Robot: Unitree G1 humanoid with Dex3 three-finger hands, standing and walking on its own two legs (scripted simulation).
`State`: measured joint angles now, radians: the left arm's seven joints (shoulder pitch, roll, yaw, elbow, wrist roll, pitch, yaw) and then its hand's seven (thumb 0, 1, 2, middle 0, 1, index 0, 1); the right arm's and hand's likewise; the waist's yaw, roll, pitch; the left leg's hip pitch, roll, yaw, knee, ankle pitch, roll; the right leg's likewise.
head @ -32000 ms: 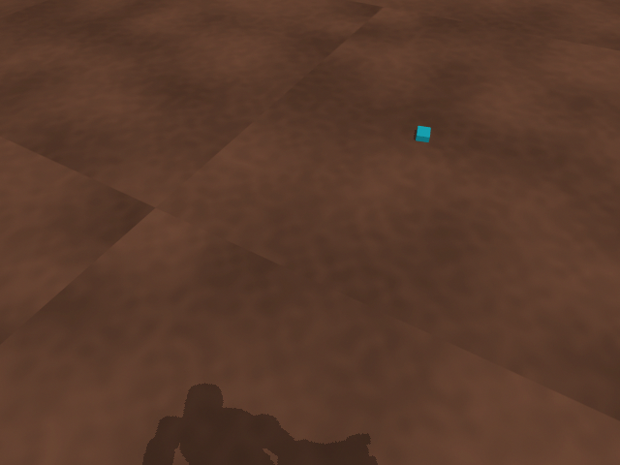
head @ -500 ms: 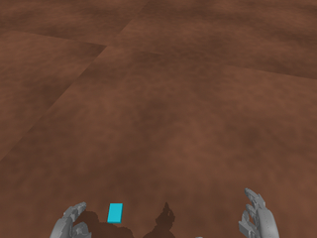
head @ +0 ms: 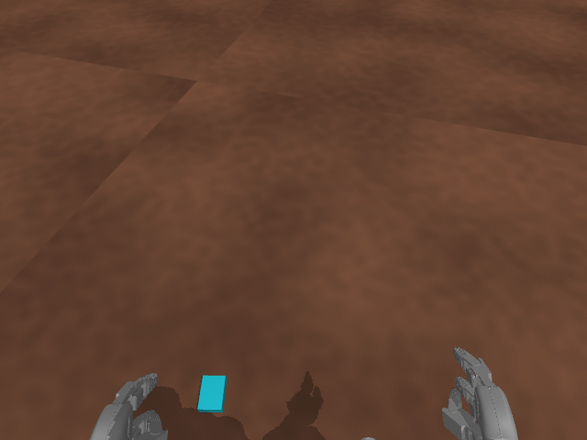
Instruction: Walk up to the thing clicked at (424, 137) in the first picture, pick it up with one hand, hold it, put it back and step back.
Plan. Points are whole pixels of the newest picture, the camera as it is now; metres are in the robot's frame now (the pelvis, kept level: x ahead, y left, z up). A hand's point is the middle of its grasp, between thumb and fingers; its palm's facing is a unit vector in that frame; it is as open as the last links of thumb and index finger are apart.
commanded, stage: home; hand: left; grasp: from above
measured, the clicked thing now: (212, 393) +0.39 +0.25 -0.70
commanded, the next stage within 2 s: stand in 0.10 s
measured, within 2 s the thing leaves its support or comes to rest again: neither
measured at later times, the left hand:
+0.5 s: hand out of the picture +0.10 +0.24 -0.11, palm faces +0.04 -0.94 -0.34, open 7.4 cm
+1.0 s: hand out of the picture +0.02 +0.24 -0.10, palm faces +0.07 -0.94 -0.33, open 7.4 cm
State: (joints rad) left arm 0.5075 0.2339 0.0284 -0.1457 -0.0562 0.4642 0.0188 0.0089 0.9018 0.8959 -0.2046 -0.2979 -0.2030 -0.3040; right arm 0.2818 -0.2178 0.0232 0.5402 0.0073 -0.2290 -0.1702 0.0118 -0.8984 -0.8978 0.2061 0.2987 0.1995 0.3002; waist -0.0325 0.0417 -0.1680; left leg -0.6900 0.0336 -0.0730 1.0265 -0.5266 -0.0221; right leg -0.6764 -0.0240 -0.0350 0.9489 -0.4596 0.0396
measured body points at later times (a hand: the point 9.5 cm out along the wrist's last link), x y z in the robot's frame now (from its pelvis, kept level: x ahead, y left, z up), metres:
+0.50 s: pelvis -0.01 +0.00 +0.03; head +0.02 +0.01 +0.48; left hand +0.10 +0.29 -0.09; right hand +0.11 -0.28 -0.08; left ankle -0.01 +0.13 -0.68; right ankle +0.01 -0.15 -0.68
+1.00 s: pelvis -0.01 +0.00 +0.06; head -0.01 -0.01 +0.51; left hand +0.02 +0.28 -0.08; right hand +0.07 -0.28 -0.08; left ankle -0.01 +0.13 -0.68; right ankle +0.01 -0.15 -0.68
